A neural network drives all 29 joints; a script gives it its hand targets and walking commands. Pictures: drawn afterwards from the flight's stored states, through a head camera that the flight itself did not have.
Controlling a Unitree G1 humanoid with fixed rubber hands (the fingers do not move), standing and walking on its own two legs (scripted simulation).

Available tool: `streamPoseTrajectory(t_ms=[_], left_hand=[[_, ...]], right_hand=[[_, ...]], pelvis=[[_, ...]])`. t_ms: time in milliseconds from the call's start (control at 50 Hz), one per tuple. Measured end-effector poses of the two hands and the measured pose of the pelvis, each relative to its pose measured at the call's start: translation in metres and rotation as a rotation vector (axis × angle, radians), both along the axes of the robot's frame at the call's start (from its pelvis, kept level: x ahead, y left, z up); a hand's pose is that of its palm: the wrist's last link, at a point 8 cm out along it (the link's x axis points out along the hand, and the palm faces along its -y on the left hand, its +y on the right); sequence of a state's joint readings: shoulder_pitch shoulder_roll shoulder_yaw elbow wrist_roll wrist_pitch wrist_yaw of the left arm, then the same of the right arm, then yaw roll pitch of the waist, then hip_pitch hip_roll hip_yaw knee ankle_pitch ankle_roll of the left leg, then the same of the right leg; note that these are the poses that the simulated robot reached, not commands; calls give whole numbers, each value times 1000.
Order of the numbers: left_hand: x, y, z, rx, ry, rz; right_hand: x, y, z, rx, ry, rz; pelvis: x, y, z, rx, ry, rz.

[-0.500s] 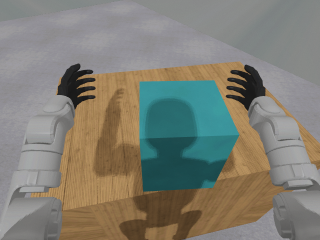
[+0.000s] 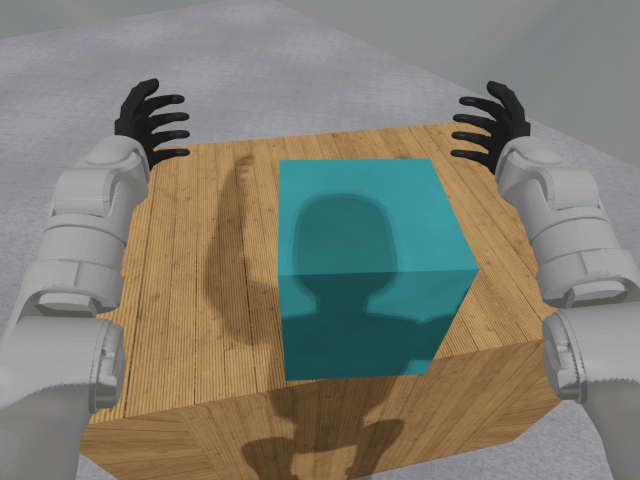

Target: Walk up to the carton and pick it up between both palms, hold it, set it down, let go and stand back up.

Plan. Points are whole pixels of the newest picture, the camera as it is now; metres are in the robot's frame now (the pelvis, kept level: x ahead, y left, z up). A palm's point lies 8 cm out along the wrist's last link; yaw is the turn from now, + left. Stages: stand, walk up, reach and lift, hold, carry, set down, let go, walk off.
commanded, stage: reach and lift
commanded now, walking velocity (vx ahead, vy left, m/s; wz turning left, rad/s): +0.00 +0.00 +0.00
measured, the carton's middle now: (356, 272) +0.39 -0.05 +0.04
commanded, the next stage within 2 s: none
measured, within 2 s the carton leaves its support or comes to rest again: neither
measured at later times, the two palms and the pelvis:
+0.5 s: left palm (175, 221) +0.42 +0.20 +0.11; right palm (480, 213) +0.42 -0.21 +0.13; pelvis +0.00 +0.00 +0.00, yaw +0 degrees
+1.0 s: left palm (195, 224) +0.43 +0.18 +0.10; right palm (462, 230) +0.42 -0.19 +0.11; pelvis -0.01 +0.00 -0.01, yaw -1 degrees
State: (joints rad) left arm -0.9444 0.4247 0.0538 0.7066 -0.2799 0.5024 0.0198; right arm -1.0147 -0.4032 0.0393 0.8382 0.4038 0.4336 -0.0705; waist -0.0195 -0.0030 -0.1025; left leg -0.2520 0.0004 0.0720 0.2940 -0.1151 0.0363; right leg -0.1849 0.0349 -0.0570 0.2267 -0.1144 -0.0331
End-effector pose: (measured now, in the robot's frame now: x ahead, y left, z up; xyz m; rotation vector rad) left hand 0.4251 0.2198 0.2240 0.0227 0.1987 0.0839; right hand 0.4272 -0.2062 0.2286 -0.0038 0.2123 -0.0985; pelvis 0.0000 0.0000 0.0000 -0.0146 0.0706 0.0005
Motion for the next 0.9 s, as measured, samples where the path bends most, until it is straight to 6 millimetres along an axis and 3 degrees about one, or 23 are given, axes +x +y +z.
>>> streamPoseTrajectory(t_ms=[80,220,400,520,620,680,900], left_hand=[[2,-1,-13,0,6,-2],[-3,-1,-61,13,50,-2],[-2,-8,-86,3,28,14],[-3,-21,-117,1,38,-13],[-2,-28,-138,0,18,-17],[2,-29,-141,-6,-5,-8],[7,-33,-122,5,-32,-14]], right_hand=[[0,3,-13,-7,16,1],[-4,10,-62,-8,61,7],[1,11,-76,-20,18,3],[-6,-2,-103,-24,63,-48],[-13,4,-126,-15,43,-40],[-12,6,-128,-15,17,-48],[-12,11,-125,-29,8,-55]], pelvis=[[0,-1,0,0,0,1],[0,-1,0,-1,18,8],[0,-3,-2,-2,68,1],[3,-5,-3,-3,90,0],[1,-5,-5,-3,129,-7],[-1,-5,-6,1,160,-11],[-6,1,-6,-2,162,-24]])
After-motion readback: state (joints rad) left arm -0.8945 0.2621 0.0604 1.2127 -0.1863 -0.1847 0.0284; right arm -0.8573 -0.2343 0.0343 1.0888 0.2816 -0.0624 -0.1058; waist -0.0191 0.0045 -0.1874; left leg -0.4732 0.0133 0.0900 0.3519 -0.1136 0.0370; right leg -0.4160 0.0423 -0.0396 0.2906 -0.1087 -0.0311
